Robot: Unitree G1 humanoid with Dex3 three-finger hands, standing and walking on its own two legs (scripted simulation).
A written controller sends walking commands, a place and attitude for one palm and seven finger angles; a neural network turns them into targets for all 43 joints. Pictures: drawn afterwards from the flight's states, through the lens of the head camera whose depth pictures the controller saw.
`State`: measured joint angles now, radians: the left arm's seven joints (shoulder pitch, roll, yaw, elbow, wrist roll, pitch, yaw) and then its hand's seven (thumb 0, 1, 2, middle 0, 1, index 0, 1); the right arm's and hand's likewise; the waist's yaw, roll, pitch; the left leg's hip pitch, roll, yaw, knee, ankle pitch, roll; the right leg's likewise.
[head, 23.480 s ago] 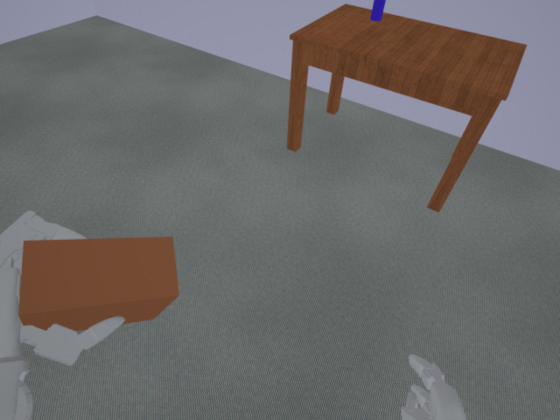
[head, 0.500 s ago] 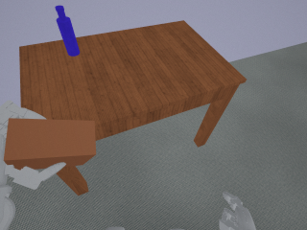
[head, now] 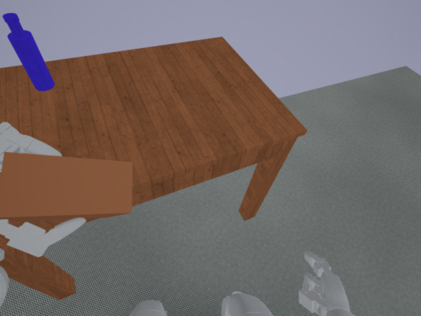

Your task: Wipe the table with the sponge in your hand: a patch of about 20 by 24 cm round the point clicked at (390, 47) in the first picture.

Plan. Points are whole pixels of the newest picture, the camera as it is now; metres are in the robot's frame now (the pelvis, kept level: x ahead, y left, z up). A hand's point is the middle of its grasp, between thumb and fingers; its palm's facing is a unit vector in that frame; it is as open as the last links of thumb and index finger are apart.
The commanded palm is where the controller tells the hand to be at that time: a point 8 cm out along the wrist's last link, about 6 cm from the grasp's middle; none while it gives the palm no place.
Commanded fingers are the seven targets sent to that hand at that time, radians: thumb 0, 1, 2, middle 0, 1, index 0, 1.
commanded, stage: shuffle to correct the standing spot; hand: left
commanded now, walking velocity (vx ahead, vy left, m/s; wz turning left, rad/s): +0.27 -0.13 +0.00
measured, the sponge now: (86, 192) +0.24 +0.20 +0.15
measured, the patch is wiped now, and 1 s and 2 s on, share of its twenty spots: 0.00 0.00 0.00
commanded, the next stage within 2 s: come to a stop and stand still in 1.28 s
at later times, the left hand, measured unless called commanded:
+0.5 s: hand (157, 133) +0.32 +0.12 +0.20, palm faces +0.40 -0.83 -0.40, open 10.8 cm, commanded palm +0.27 +0.17 +0.21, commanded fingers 0.00 0.10 1.30 -1.20 -1.60 -1.20 -1.60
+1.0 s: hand (207, 104) +0.38 +0.05 +0.21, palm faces +0.41 -0.79 -0.46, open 10.8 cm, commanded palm +0.33 +0.10 +0.21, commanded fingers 0.00 0.10 1.30 -1.20 -1.60 -1.20 -1.60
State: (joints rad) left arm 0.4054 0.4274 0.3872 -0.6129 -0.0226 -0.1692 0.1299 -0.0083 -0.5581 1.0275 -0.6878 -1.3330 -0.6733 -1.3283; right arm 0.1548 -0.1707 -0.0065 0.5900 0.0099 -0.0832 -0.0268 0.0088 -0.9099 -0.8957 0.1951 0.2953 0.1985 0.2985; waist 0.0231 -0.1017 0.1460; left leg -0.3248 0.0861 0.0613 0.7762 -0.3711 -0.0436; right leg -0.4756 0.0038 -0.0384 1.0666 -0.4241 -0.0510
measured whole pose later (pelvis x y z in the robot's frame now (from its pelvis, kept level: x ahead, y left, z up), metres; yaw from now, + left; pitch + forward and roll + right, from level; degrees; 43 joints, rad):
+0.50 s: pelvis +0.11 -0.12 +0.01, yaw +1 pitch -3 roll +2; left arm 0.45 0.41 0.35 -0.61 -0.05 -0.16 0.15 -0.01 -0.56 1.03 -0.69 -1.33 -0.67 -1.33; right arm 0.18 -0.21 -0.02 0.58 0.01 -0.09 -0.04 0.01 -0.91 -0.90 0.20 0.30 0.20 0.30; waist 0.03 -0.06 0.11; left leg -0.33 0.05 0.10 0.58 -0.16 0.01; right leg -0.27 0.05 -0.10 0.70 -0.38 -0.09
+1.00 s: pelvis +0.18 -0.19 +0.04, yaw +2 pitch -2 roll +3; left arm 0.45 0.37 0.34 -0.44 -0.04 -0.21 0.12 -0.01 -0.56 1.03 -0.69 -1.33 -0.68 -1.32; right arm 0.20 -0.24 -0.02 0.62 0.01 -0.10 -0.03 0.01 -0.91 -0.90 0.20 0.30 0.20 0.30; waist 0.02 -0.01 0.08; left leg -0.40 0.00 0.09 0.65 -0.20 0.02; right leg -0.14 0.06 -0.03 0.41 -0.24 -0.11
